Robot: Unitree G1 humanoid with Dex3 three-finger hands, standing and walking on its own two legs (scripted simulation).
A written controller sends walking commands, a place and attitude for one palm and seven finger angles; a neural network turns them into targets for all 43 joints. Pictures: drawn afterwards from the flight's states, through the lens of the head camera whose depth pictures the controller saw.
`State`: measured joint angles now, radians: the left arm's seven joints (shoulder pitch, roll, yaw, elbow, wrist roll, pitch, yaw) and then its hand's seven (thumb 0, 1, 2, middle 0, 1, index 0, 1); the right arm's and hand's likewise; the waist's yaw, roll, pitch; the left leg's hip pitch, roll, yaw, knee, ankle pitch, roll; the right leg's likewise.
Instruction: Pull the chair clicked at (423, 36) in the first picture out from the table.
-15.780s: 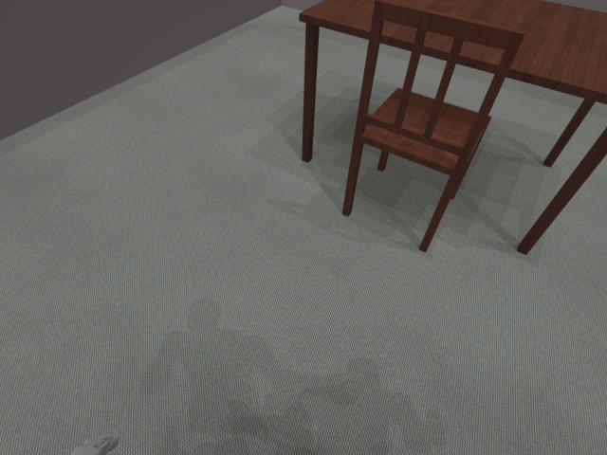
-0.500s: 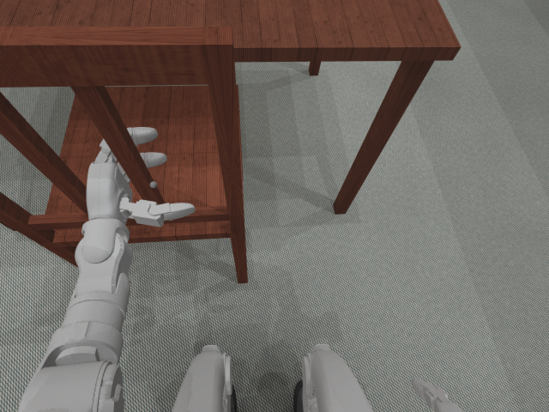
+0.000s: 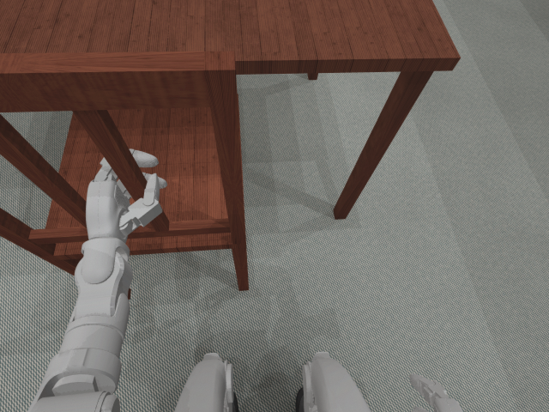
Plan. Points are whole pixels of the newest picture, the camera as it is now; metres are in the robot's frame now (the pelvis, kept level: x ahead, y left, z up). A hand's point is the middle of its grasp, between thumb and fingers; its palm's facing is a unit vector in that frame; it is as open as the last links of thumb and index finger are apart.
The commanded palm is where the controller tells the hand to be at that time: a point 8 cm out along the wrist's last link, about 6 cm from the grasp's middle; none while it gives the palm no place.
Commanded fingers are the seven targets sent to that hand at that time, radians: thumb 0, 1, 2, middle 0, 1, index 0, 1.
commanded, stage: hook a spindle and tug to test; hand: left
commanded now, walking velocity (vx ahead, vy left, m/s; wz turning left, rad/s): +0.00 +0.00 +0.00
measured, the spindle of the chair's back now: (55, 186) +0.43 +0.30 +0.03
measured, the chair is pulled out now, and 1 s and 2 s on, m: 0.00 0.06 0.18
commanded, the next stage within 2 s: step backward, pulling the chair out in 0.46 s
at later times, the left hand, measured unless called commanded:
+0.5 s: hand (152, 225) +0.37 +0.16 +0.02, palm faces +0.07 -1.00 -0.02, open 5.4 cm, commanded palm +0.33 +0.21 +0.02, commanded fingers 0.00 0.90 0.90 -0.50 -1.45 -0.50 -1.45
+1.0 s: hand (153, 236) +0.35 +0.16 +0.03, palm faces +0.08 -0.99 -0.10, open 5.2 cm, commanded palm +0.30 +0.21 +0.03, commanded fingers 0.00 0.90 0.90 -0.50 -1.45 -0.50 -1.45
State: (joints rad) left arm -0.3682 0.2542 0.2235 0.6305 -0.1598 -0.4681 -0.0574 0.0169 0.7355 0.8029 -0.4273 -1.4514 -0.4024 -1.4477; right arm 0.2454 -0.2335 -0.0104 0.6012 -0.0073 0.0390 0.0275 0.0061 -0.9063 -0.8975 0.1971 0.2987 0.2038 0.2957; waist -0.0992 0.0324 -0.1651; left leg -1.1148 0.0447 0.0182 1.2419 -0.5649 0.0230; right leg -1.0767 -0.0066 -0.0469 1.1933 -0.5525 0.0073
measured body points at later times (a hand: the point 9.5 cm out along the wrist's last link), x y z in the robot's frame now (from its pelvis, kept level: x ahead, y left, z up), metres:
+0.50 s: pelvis +0.02 +0.00 +0.01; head +0.14 +0.01 +0.44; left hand +0.36 +0.22 +0.02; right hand +0.14 -0.25 -0.11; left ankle +0.00 +0.10 -0.63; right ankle +0.00 -0.13 -0.63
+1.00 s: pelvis +0.00 +0.01 +0.10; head +0.08 +0.03 +0.54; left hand +0.34 +0.21 +0.04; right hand +0.11 -0.26 -0.01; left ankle +0.00 +0.10 -0.63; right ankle +0.00 -0.13 -0.63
